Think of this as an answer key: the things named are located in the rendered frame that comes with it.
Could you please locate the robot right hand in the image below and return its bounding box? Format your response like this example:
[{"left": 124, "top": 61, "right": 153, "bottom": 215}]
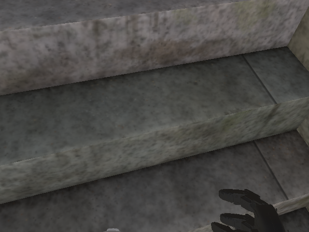
[{"left": 211, "top": 188, "right": 289, "bottom": 232}]

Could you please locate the left robot shin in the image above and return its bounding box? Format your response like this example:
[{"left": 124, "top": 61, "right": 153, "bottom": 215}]
[{"left": 106, "top": 228, "right": 120, "bottom": 231}]

